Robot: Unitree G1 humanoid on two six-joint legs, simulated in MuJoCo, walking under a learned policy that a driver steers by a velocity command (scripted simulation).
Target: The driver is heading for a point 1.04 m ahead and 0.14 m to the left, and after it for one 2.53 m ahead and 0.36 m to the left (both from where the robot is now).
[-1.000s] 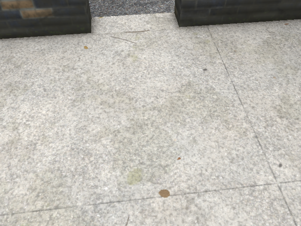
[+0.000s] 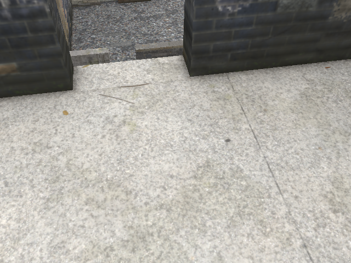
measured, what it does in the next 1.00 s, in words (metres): walks ahead, turning left: right foot, then left foot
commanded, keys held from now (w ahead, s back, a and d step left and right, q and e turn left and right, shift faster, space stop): w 0.46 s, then w+q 0.54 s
